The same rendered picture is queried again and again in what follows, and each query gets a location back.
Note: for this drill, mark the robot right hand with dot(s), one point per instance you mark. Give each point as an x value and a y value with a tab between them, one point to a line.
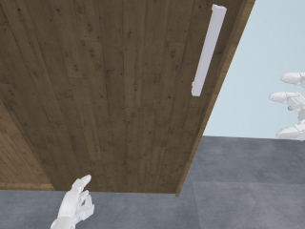
292	99

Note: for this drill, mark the left robot forearm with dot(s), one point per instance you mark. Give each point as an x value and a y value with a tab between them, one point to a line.
64	222

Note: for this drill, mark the robot left hand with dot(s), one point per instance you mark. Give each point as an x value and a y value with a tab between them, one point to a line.
72	201

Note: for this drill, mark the wardrobe door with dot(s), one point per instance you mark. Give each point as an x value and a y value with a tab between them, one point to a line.
17	162
104	87

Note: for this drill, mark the handle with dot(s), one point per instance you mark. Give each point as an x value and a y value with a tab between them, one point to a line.
213	31

